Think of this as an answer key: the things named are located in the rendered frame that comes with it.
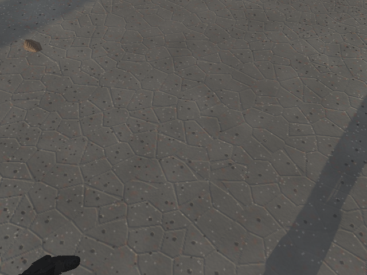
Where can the robot left hand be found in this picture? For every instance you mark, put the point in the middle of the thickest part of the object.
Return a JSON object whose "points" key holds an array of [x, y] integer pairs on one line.
{"points": [[48, 265]]}

